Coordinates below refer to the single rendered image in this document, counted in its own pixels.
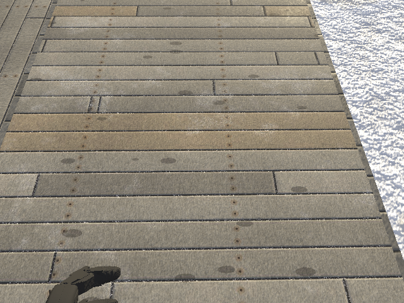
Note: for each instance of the robot left hand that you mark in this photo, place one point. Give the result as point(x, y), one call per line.
point(81, 281)

